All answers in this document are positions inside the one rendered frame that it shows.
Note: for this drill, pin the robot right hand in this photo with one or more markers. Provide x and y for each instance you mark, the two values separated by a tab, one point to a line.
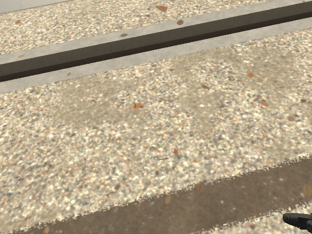
301	221

